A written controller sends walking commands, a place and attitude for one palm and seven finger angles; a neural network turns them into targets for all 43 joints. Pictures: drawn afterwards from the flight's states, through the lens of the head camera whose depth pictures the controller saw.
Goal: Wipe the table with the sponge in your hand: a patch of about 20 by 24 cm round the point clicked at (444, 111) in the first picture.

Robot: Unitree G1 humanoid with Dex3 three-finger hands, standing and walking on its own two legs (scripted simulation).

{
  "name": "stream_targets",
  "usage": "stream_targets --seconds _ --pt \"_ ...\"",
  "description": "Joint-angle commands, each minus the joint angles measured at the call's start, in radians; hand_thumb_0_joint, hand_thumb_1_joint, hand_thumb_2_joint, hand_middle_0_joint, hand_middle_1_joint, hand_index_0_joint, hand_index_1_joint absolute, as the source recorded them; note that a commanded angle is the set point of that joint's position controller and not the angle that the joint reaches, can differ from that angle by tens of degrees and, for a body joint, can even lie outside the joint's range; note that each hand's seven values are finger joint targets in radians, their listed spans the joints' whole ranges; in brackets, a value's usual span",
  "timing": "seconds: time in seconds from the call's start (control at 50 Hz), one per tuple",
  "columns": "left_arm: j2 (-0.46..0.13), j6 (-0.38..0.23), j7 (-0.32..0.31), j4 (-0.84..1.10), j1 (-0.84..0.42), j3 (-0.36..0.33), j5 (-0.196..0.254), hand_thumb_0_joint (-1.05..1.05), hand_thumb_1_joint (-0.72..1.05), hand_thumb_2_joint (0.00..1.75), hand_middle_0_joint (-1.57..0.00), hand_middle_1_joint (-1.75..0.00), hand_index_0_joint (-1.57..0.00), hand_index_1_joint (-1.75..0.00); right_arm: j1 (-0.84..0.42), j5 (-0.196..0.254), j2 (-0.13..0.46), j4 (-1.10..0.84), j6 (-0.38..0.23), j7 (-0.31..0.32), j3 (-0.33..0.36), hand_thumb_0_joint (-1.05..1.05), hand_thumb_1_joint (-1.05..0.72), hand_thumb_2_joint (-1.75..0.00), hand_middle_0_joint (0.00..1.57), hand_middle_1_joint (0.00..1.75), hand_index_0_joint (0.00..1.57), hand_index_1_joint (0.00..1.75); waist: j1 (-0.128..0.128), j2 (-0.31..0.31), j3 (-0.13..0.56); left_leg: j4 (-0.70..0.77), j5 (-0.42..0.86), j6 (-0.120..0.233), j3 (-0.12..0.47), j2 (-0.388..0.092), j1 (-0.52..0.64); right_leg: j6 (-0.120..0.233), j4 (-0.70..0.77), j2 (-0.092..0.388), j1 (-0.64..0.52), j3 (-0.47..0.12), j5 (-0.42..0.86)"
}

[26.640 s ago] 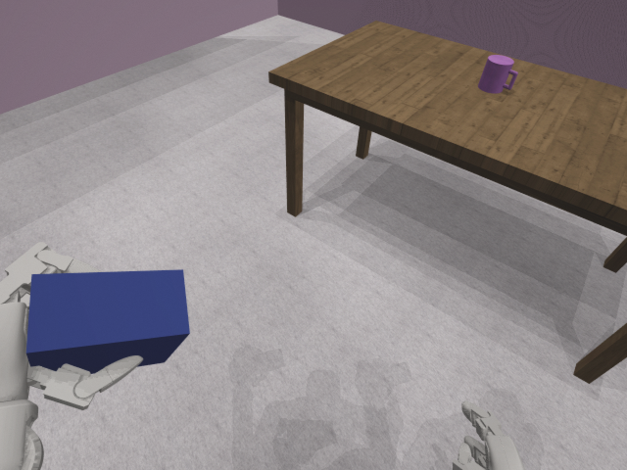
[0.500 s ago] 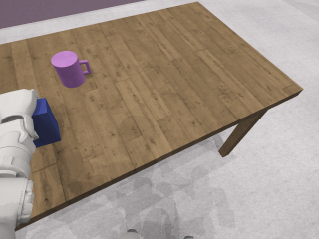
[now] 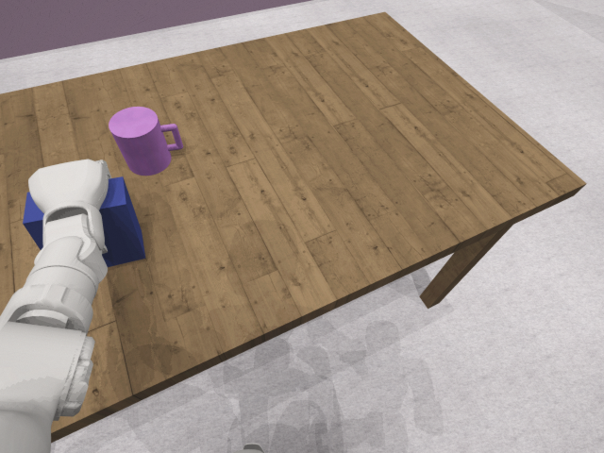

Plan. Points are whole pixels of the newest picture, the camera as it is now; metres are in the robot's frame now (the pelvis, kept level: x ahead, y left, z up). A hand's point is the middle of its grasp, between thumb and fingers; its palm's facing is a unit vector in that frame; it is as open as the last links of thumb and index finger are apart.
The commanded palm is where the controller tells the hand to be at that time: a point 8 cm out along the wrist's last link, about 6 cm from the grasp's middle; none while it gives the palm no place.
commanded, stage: slide across to the middle lane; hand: left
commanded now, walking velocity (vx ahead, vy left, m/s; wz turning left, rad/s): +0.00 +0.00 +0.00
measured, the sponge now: (95, 236) +0.42 +0.33 -0.02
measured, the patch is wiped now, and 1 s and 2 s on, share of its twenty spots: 0.45 0.65 0.75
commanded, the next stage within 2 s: wipe back along the middle lane in 0.20 s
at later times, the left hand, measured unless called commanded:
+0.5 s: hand (120, 214) +0.43 +0.28 +0.02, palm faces -0.12 -0.01 -0.99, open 10.3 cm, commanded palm +0.41 +0.25 +0.06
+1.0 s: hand (132, 238) +0.39 +0.25 +0.02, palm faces -0.08 +0.00 -1.00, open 10.3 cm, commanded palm +0.35 +0.22 +0.05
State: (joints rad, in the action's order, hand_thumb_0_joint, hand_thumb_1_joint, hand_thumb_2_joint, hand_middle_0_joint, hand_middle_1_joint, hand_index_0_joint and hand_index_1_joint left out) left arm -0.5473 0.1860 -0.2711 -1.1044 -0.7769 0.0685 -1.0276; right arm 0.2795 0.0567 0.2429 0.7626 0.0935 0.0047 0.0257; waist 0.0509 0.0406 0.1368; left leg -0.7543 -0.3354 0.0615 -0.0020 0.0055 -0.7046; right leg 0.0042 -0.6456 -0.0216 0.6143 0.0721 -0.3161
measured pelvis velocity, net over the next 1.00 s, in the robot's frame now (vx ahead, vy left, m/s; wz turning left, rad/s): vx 0.01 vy -0.02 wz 0.00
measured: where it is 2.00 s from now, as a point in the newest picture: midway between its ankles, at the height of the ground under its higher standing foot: outside the picture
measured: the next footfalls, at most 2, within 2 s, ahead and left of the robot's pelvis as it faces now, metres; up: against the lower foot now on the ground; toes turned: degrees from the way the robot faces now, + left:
none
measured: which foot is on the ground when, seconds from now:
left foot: down 0.00-1.00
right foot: down 0.00-1.00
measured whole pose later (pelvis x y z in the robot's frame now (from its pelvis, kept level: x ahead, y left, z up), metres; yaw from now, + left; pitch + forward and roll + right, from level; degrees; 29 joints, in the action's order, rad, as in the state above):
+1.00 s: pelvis +0.01 -0.02 +0.01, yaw +0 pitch +12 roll -2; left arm -0.33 0.36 -0.36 -0.93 -0.58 0.15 -1.00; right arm 0.18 0.07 0.23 0.72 0.17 -0.01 0.02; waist 0.00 0.05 0.15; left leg -0.68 -0.32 0.04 -0.01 0.01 -0.56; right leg 0.02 -0.60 -0.02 0.49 0.06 -0.32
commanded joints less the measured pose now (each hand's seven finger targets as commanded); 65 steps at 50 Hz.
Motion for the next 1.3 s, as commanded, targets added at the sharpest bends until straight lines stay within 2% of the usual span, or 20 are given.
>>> stream_targets --seconds 0.0,0.08,0.22,0.26,0.38,0.42,0.56,0.62,0.68,0.74,0.86,0.9,0.98,1.04,1.12,1.14,1.2,1.24,1.26,1.28 --pt "-0.105 -0.001 -0.021 0.133 -0.337 -0.017 -0.005 0.00 0.10 1.30 -1.20 -1.60 -1.20 -1.60 0.057 -0.005 0.176 -0.072 -0.012 0.000 0.055 0.00 -0.90 -0.90 0.20 0.30 0.20 0.30 0.038 0.050 0.316 0.109 0.359 -0.048 0.115 -0.042 0.413 0.053 0.077 -0.041 -0.001 -0.011 0.184" --pt "-0.138 0.026 -0.038 0.110 -0.336 -0.046 -0.016 0.00 0.10 1.30 -1.20 -1.60 -1.20 -1.60 0.050 -0.006 0.178 -0.071 -0.005 -0.005 0.051 0.00 -0.90 -0.90 0.20 0.30 0.20 0.30 0.024 0.048 0.323 0.113 0.397 -0.042 0.090 -0.034 0.387 0.054 0.080 -0.036 -0.060 -0.017 0.236" --pt "-0.105 0.044 -0.043 0.113 -0.294 -0.033 -0.014 0.00 0.10 1.30 -1.20 -1.60 -1.20 -1.60 0.045 -0.006 0.176 -0.073 0.004 -0.013 0.054 0.00 -0.90 -0.90 0.20 0.30 0.20 0.30 0.029 -0.013 0.356 0.096 0.453 -0.022 0.050 -0.020 0.356 0.043 0.084 -0.026 -0.169 -0.039 0.403" --pt "-0.071 0.038 -0.041 0.138 -0.299 -0.015 -0.003 0.00 0.10 1.30 -1.20 -1.60 -1.20 -1.60 0.045 -0.008 0.173 -0.066 0.003 -0.014 0.058 0.00 -0.90 -0.90 0.20 0.30 0.20 0.30 0.034 0.023 0.360 0.088 0.499 -0.022 0.047 -0.024 0.384 0.043 0.084 -0.024 -0.167 -0.042 0.438" --pt "-0.065 0.052 -0.032 0.133 -0.159 -0.026 0.004 0.00 0.10 1.30 -1.20 -1.60 -1.20 -1.60 0.024 -0.001 0.172 -0.078 0.014 -0.017 0.056 0.00 -0.90 -0.90 0.20 0.30 0.20 0.30 0.008 -0.015 0.341 0.100 0.472 -0.014 0.029 -0.010 0.344 0.043 0.093 -0.018 -0.239 -0.049 0.488" --pt "-0.050 0.062 -0.032 0.128 -0.156 -0.005 -0.002 0.00 0.10 1.30 -1.20 -1.60 -1.20 -1.60 0.010 0.004 0.173 -0.083 0.019 -0.017 0.051 0.00 -0.90 -0.90 0.20 0.30 0.20 0.30 0.016 -0.035 0.290 0.114 0.420 -0.013 0.027 -0.006 0.312 0.043 0.101 -0.015 -0.232 -0.050 0.465" --pt "-0.041 0.076 -0.029 0.142 -0.062 -0.011 0.008 0.00 0.10 1.30 -1.20 -1.60 -1.20 -1.60 -0.017 0.007 0.175 -0.098 0.026 -0.012 0.049 0.00 -0.90 -0.90 0.20 0.30 0.20 0.30 -0.009 -0.025 0.271 0.128 0.389 -0.011 0.023 -0.001 0.307 0.048 0.105 -0.014 -0.248 -0.050 0.437" --pt "0.028 0.085 -0.031 0.161 -0.026 0.035 -0.001 0.00 0.10 1.30 -1.20 -1.60 -1.20 -1.60 -0.033 0.010 0.165 -0.110 0.028 -0.016 0.053 0.00 -0.90 -0.90 0.20 0.30 0.20 0.30 -0.008 -0.035 0.264 0.129 0.388 -0.013 0.026 -0.005 0.325 0.049 0.108 -0.015 -0.223 -0.045 0.414" --pt "0.025 0.096 -0.038 0.182 0.042 0.011 0.014 0.00 0.10 1.30 -1.20 -1.60 -1.20 -1.60 -0.045 0.010 0.165 -0.122 0.032 -0.018 0.053 0.00 -0.90 -0.90 0.20 0.30 0.20 0.30 -0.030 -0.041 0.274 0.130 0.409 -0.019 0.033 -0.006 0.334 0.054 0.101 -0.018 -0.231 -0.036 0.408" --pt "0.105 0.111 -0.045 0.215 0.004 0.066 0.020 0.00 0.10 1.30 -1.20 -1.60 -1.20 -1.60 -0.079 0.015 0.154 -0.126 0.033 -0.018 0.052 0.00 -0.90 -0.90 0.20 0.30 0.20 0.30 -0.013 -0.033 0.235 0.142 0.384 -0.024 0.045 -0.015 0.351 0.055 0.105 -0.020 -0.181 -0.031 0.346" --pt "0.122 0.154 -0.057 0.207 -0.002 0.084 0.019 0.00 0.10 1.30 -1.20 -1.60 -1.20 -1.60 -0.095 0.011 0.153 -0.134 0.043 -0.013 0.045 0.00 -0.90 -0.90 0.20 0.30 0.20 0.30 -0.021 -0.037 0.215 0.152 0.319 -0.028 0.053 -0.011 0.350 0.062 0.105 -0.026 -0.158 -0.019 0.261" --pt "0.159 0.166 -0.053 0.207 0.003 0.112 0.016 0.00 0.10 1.30 -1.20 -1.60 -1.20 -1.60 -0.105 0.012 0.145 -0.139 0.046 -0.012 0.044 0.00 -0.90 -0.90 0.20 0.30 0.20 0.30 -0.018 -0.039 0.209 0.152 0.303 -0.028 0.050 -0.010 0.353 0.061 0.112 -0.025 -0.151 -0.020 0.252" --pt "0.160 0.173 -0.053 0.247 0.081 0.095 0.031 0.00 0.10 1.30 -1.20 -1.60 -1.20 -1.60 -0.121 0.011 0.144 -0.157 0.049 -0.012 0.044 0.00 -0.90 -0.90 0.20 0.30 0.20 0.30 -0.042 -0.050 0.247 0.147 0.330 -0.030 0.051 -0.009 0.366 0.064 0.104 -0.026 -0.185 -0.019 0.278" --pt "0.152 0.185 -0.052 0.269 0.079 0.085 0.032 0.00 0.10 1.30 -1.20 -1.60 -1.20 -1.60 -0.144 0.015 0.141 -0.165 0.052 -0.009 0.037 0.00 -0.90 -0.90 0.20 0.30 0.20 0.30 -0.041 -0.061 0.215 0.158 0.313 -0.030 0.051 -0.007 0.347 0.064 0.107 -0.023 -0.194 -0.024 0.274" --pt "0.201 0.208 -0.050 0.300 0.148 0.133 0.025 0.00 0.10 1.30 -1.20 -1.60 -1.20 -1.60 -0.159 0.015 0.138 -0.178 0.054 -0.012 0.036 0.00 -0.90 -0.90 0.20 0.30 0.20 0.30 -0.045 -0.071 0.197 0.158 0.301 -0.029 0.046 -0.003 0.351 0.064 0.113 -0.025 -0.195 -0.022 0.270" --pt "0.178 0.211 -0.052 0.315 0.160 0.100 0.030 0.00 0.10 1.30 -1.20 -1.60 -1.20 -1.60 -0.170 0.017 0.139 -0.179 0.053 -0.012 0.038 0.00 -0.90 -0.90 0.20 0.30 0.20 0.30 -0.058 -0.058 0.200 0.160 0.312 -0.032 0.052 -0.005 0.355 0.069 0.109 -0.026 -0.199 -0.024 0.270" --pt "0.228 0.228 -0.047 0.357 0.229 0.150 0.035 0.00 0.10 1.30 -1.20 -1.60 -1.20 -1.60 -0.180 0.018 0.136 -0.194 0.051 -0.018 0.036 0.00 -0.90 -0.90 0.20 0.30 0.20 0.30 -0.060 -0.058 0.202 0.155 0.320 -0.029 0.044 0.000 0.362 0.068 0.108 -0.025 -0.215 -0.021 0.293" --pt "0.171 0.242 -0.046 0.368 0.253 0.094 0.038 0.00 0.10 1.30 -1.20 -1.60 -1.20 -1.60 -0.195 0.020 0.145 -0.191 0.055 -0.016 0.035 0.00 -0.90 -0.90 0.20 0.30 0.20 0.30 -0.075 -0.067 0.187 0.161 0.322 -0.033 0.051 -0.001 0.355 0.073 0.108 -0.027 -0.228 -0.029 0.301" --pt "0.223 0.247 -0.041 0.401 0.259 0.147 0.046 0.00 0.10 1.30 -1.20 -1.60 -1.20 -1.60 -0.200 0.021 0.139 -0.203 0.053 -0.016 0.032 0.00 -0.90 -0.90 0.20 0.30 0.20 0.30 -0.064 -0.067 0.186 0.160 0.318 -0.029 0.043 0.005 0.356 0.068 0.107 -0.025 -0.238 -0.022 0.307" --pt "0.203 0.251 -0.041 0.411 0.268 0.129 0.048 0.00 0.10 1.30 -1.20 -1.60 -1.20 -1.60 -0.203 0.023 0.140 -0.203 0.052 -0.016 0.032 0.00 -0.90 -0.90 0.20 0.30 0.20 0.30 -0.069 -0.078 0.190 0.160 0.310 -0.028 0.041 0.005 0.354 0.067 0.111 -0.023 -0.245 -0.026 0.313"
